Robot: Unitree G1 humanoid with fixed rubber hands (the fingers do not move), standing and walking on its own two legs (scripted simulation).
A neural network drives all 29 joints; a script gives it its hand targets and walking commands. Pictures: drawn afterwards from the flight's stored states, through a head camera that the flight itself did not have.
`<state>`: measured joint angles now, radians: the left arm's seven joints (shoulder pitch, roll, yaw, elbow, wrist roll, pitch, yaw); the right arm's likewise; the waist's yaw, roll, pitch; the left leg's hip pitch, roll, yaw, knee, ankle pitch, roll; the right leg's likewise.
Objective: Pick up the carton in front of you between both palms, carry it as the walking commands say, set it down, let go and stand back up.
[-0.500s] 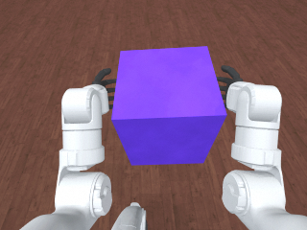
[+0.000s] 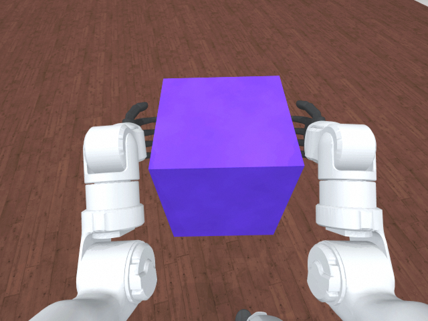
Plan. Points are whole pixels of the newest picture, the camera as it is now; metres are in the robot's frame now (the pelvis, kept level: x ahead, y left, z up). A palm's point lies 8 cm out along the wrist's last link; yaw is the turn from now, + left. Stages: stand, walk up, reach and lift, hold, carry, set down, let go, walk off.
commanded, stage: carry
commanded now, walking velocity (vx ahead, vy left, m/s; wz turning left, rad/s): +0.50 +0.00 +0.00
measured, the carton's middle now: (222, 162) +0.39 -0.01 +0.08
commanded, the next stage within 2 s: none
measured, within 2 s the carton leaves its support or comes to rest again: neither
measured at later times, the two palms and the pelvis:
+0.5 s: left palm (138, 97) +0.60 +0.17 +0.09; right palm (259, 87) +0.62 -0.12 +0.10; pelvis +0.32 +0.01 +0.00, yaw +1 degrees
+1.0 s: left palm (161, 40) +0.90 +0.14 +0.09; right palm (253, 37) +0.91 -0.15 +0.09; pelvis +0.65 -0.01 -0.02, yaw +1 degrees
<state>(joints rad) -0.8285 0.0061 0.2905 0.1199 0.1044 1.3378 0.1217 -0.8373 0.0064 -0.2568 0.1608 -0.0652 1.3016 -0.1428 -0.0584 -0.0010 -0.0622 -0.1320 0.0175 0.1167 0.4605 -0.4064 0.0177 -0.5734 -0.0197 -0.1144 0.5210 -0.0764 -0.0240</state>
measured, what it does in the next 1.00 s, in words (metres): walks ahead: right foot, then left foot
